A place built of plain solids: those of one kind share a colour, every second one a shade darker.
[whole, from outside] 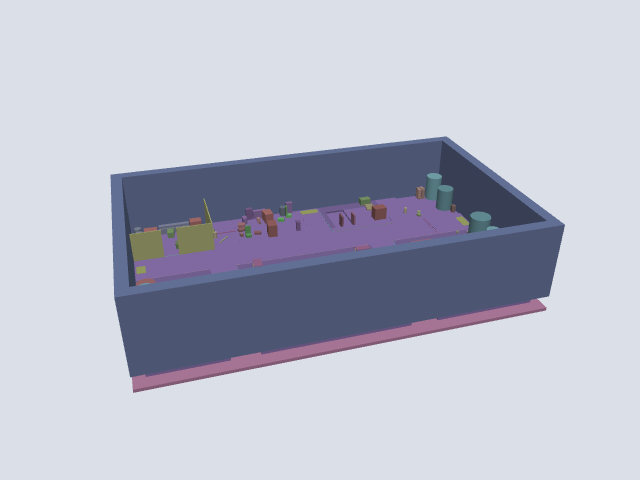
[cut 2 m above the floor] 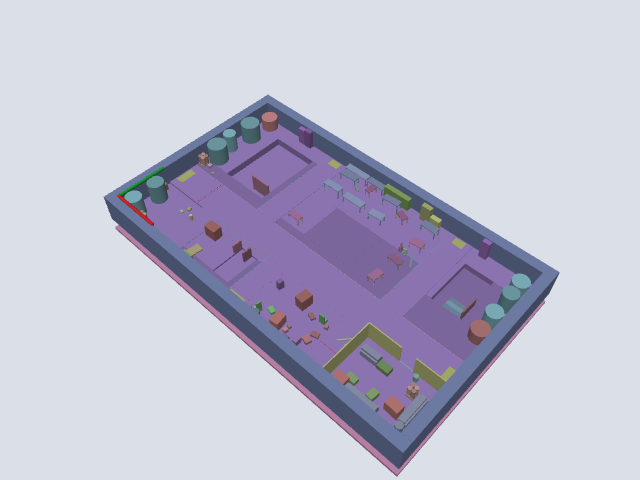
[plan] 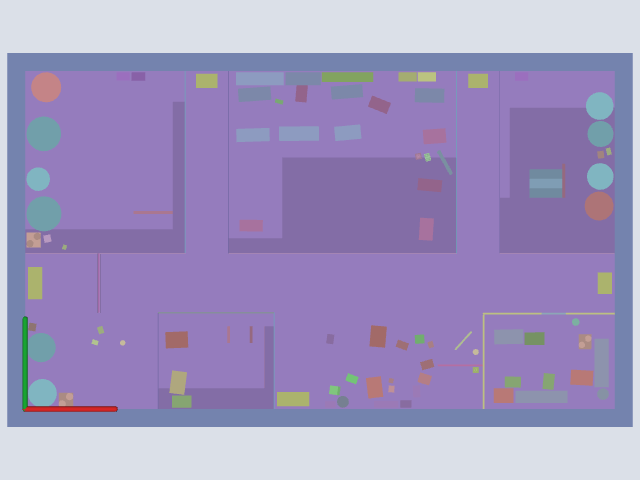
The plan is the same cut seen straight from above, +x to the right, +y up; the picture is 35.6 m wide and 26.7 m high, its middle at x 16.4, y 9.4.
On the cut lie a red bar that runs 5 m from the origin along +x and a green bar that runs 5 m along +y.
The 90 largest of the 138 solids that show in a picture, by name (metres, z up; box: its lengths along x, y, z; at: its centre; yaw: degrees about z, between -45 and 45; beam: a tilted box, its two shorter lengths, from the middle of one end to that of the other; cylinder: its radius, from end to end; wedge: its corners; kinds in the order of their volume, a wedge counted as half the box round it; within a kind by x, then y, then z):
{
 "floor_1": {"box": [3.2, 7.09, 2.1], "at": [1.6, 13.54, -1.05]},
 "floor_2": {"box": [5.0, 5.35, 0.85], "at": [2.5, 2.67, -0.57]},
 "floor_3": {"box": [8.9, 1.35, 2.1], "at": [4.45, 9.32, -1.05]},
 "floor_4": {"box": [8.9, 1.71, 2.1], "at": [4.45, 17.95, -1.05]},
 "floor_5": {"box": [5.01, 7.09, 1.3], "at": [5.71, 13.54, -1.45]},
 "floor_6": {"box": [2.4, 5.35, 1.0], "at": [6.2, 2.67, -0.5]},
 "floor_7": {"box": [0.69, 7.09, 2.1], "at": [8.55, 13.54, -1.05]},
 "floor_8": {"box": [4.0, 3.45, 2.1], "at": [9.4, 2.88, -1.05]},
 "floor_9": {"box": [2.4, 10.15, 1.0], "at": [10.1, 13.72, -0.5]},
 "floor_10": {"box": [6.45, 1.15, 2.1], "at": [10.62, 0.57, -1.05]},
 "floor_11": {"box": [6.45, 0.75, 2.1], "at": [10.62, 4.97, -1.05]},
 "floor_12": {"box": [1.89, 3.45, 1.93], "at": [12.35, 2.88, -1.14]},
 "floor_13": {"box": [3.0, 4.49, 2.1], "at": [12.8, 11.74, -1.05]},
 "floor_14": {"box": [0.56, 3.45, 2.1], "at": [13.57, 2.88, -1.05]},
 "floor_15": {"box": [2.1, 5.35, 1.0], "at": [14.9, 2.67, -0.5]},
 "floor_16": {"box": [32.8, 3.3, 1.0], "at": [16.4, 7.0, -0.5]},
 "floor_17": {"box": [5.53, 4.49, 2.1], "at": [17.07, 11.74, -1.05]},
 "floor_18": {"box": [12.7, 0.85, 2.1], "at": [17.65, 9.07, -1.05]},
 "floor_19": {"box": [12.7, 4.81, 2.1], "at": [17.65, 16.39, -1.05]},
 "floor_20": {"box": [7.0, 5.35, 1.0], "at": [19.45, 2.67, -0.5]},
 "floor_21": {"box": [4.17, 4.49, 2.1], "at": [21.91, 11.74, -1.05]},
 "floor_22": {"box": [2.5, 5.35, 1.0], "at": [24.2, 2.67, -0.5]},
 "floor_23": {"box": [2.4, 10.15, 1.0], "at": [25.2, 13.72, -0.5]},
 "floor_24": {"box": [0.55, 5.01, 2.1], "at": [26.68, 14.26, -1.05]},
 "floor_25": {"box": [2.93, 5.01, 1.48], "at": [28.41, 14.26, -1.36]},
 "floor_26": {"box": [7.35, 5.35, 1.0], "at": [29.12, 2.67, -0.5]},
 "floor_27": {"box": [6.4, 3.1, 2.1], "at": [29.6, 10.2, -1.05]},
 "floor_28": {"box": [6.4, 2.04, 2.1], "at": [29.6, 17.78, -1.05]},
 "floor_29": {"box": [2.92, 5.01, 2.1], "at": [31.34, 14.26, -1.05]},
 "wall_1": {"box": [1.0, 18.8, 7.0], "at": [-0.5, 9.4, 2.5]},
 "wall_2": {"box": [34.8, 1.0, 7.0], "at": [16.4, -0.5, 2.5]},
 "wall_3": {"box": [34.8, 1.0, 7.0], "at": [16.4, 19.3, 2.5]},
 "wall_4": {"box": [1.0, 18.8, 7.0], "at": [33.3, 9.4, 2.5]},
 "floor_base_1": {"box": [34.8, 20.8, 0.3], "at": [16.4, 9.4, -2.35]},
 "vat_1": {"cylinder": 0.66, "from": [0.72, 12.79, 0.0], "to": [0.72, 12.79, 2.1]},
 "vat_2": {"cylinder": 0.81, "from": [0.89, 3.42, -0.15], "to": [0.89, 3.42, 2.08]},
 "vat_3": {"cylinder": 0.8, "from": [0.96, 0.87, -0.15], "to": [0.96, 0.87, 2.39]},
 "vat_4": {"cylinder": 0.96, "from": [1.03, 15.3, 0.0], "to": [1.03, 15.3, 2.42]},
 "vat_5": {"cylinder": 0.97, "from": [1.04, 10.86, 0.0], "to": [1.04, 10.86, 2.56]},
 "vat_6": {"cylinder": 0.77, "from": [31.96, 16.85, 0.0], "to": [31.96, 16.85, 2.44]},
 "vat_7": {"cylinder": 0.74, "from": [31.99, 12.93, 0.0], "to": [31.99, 12.93, 1.89]},
 "vat_8": {"cylinder": 0.72, "from": [32.01, 15.3, 0.0], "to": [32.01, 15.3, 1.97]},
 "pallet_load_1": {"box": [1.25, 0.91, 1.24], "at": [8.43, 3.85, 0.62], "yaw": 2.2},
 "pallet_load_2": {"box": [0.84, 1.15, 1.0], "at": [19.44, 1.2, 0.5], "yaw": 7.1},
 "pallet_load_3": {"box": [0.88, 1.18, 1.22], "at": [19.63, 4.03, 0.61], "yaw": -4.9},
 "pallet_load_4": {"box": [1.11, 0.83, 0.98], "at": [26.61, 0.74, 0.49]},
 "pallet_load_5": {"box": [1.25, 0.84, 1.1], "at": [30.97, 1.74, 0.55], "yaw": -3.1},
 "tank_low_1": {"cylinder": 0.83, "from": [1.17, 17.89, 0.0], "to": [1.17, 17.89, 1.3]},
 "tank_low_2": {"cylinder": 0.81, "from": [31.93, 11.29, 0.0], "to": [31.93, 11.29, 1.23]},
 "cask_row_1": {"box": [1.62, 0.82, 0.6], "at": [26.9, 4.02, 0.3], "yaw": 1.2},
 "cask_row_2": {"box": [1.62, 0.51, 0.24], "at": [26.9, 4.02, 0.72], "yaw": 1.2},
 "cask_row_3": {"box": [2.9, 0.69, 0.56], "at": [28.72, 0.68, 0.28]},
 "cask_row_4": {"box": [2.9, 0.43, 0.22], "at": [28.72, 0.68, 0.67]},
 "cask_row_5": {"box": [0.8, 2.7, 0.56], "at": [32.07, 2.56, 0.28]},
 "cask_row_6": {"box": [0.5, 2.7, 0.22], "at": [32.07, 2.56, 0.67]},
 "part_1": {"box": [0.1, 5.25, 2.85], "at": [25.5, 2.62, 1.38]},
 "part_2": {"box": [3.27, 0.1, 2.85], "at": [27.09, 5.3, 1.38]},
 "part_3": {"box": [2.73, 0.1, 2.85], "at": [31.43, 5.3, 1.38]},
 "control_cabinet_1": {"box": [0.74, 0.46, 1.79], "at": [5.45, 18.5, 0.9]},
 "control_cabinet_2": {"box": [0.77, 0.47, 2.04], "at": [6.3, 18.5, 1.02]},
 "control_cabinet_3": {"box": [0.75, 0.47, 2.0], "at": [27.62, 18.5, 1.0]},
 "bar_rack_1": {"box": [2.87, 0.54, 1.31], "at": [17.93, 18.46, 0.66]},
 "tool_cabinet_1": {"box": [1.01, 0.52, 1.8], "at": [21.27, 18.47, 0.9]},
 "tool_cabinet_2": {"box": [1.01, 0.52, 0.98], "at": [22.34, 18.47, 0.49]},
 "sack_pile_1": {"box": [1.09, 0.68, 0.61], "at": [8.71, 0.41, 0.3]},
 "sack_pile_2": {"box": [0.9, 0.61, 0.51], "at": [27.13, 1.5, 0.26], "yaw": -0.9},
 "sack_pile_3": {"box": [1.12, 0.7, 0.49], "at": [28.33, 3.91, 0.24], "yaw": 0.2},
 "sack_pile_4": {"box": [0.62, 0.89, 0.57], "at": [29.12, 1.53, 0.28], "yaw": -5.3},
 "crate_stack_1": {"box": [0.4, 0.54, 0.93], "at": [16.97, 3.89, 0.47], "yaw": -7.7},
 "crate_stack_2": {"box": [0.61, 0.36, 1.25], "at": [16.98, 0.25, 0.62]},
 "crate_stack_3": {"box": [1.35, 0.38, 0.84], "at": [20.08, 0.26, 0.42]},
 "crate_stack_4": {"box": [0.64, 0.42, 1.17], "at": [21.18, 0.28, 0.58]},
 "crate_stack_5": {"box": [0.41, 0.67, 0.64], "at": [21.77, 0.98, 0.32], "yaw": 2.7},
 "rail_1": {"box": [2.18, 0.16, 1.79], "at": [7.12, 10.93, 0.1]},
 "rail_2": {"box": [0.16, 0.93, 1.05], "at": [11.32, 4.13, 0.53]},
 "rail_3": {"box": [0.16, 0.93, 1.23], "at": [12.57, 4.13, 0.44]},
 "rail_4": {"box": [0.16, 1.89, 0.95], "at": [29.96, 12.7, 0.47]},
 "tread_1": {"box": [1.83, 0.53, 0.47], "at": [28.96, 12.01, -0.39]},
 "tread_2": {"box": [1.83, 0.53, 0.31], "at": [28.96, 12.54, -0.47]},
 "tread_3": {"box": [1.83, 0.53, 0.16], "at": [28.96, 13.07, -0.55]},
 "barrel_1": {"cylinder": 0.33, "from": [17.68, 0.4, 0.0], "to": [17.68, 0.4, 0.92]},
 "barrel_2": {"cylinder": 0.33, "from": [32.15, 0.83, 0.0], "to": [32.15, 0.83, 0.9]},
 "keg_stack_1": {"box": [0.8, 0.84, 0.19], "at": [0.47, 9.4, 0.05]},
 "keg_stack_2": {"cylinder": 0.2, "from": [2.06, 0.69, -0.01], "to": [2.06, 0.69, 0.94]},
 "keg_stack_3": {"cylinder": 0.2, "from": [2.47, 0.69, -0.01], "to": [2.47, 0.69, 0.94]},
 "keg_stack_4": {"box": [0.71, 0.84, 0.19], "at": [31.15, 3.74, 0.05], "yaw": -0.8},
 "workbench_top_1": {"box": [2.66, 0.73, 0.07], "at": [13.05, 18.36, 0.82]},
 "workbench_top_2": {"box": [2.22, 0.81, 0.07], "at": [15.23, 15.32, 0.78], "yaw": 0.4},
 "pallet_1": {"box": [0.84, 1.27, 0.18], "at": [8.51, 1.47, 0.04], "yaw": -7.4},
 "bin_1": {"box": [0.41, 0.44, 0.72], "at": [0.4, 4.56, 0.21], "yaw": -9.9}
}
